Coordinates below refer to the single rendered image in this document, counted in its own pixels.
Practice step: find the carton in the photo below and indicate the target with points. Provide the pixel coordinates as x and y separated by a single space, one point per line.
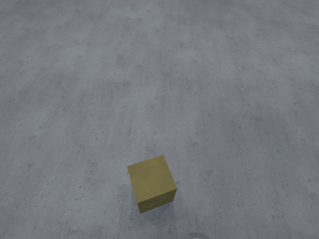
152 183

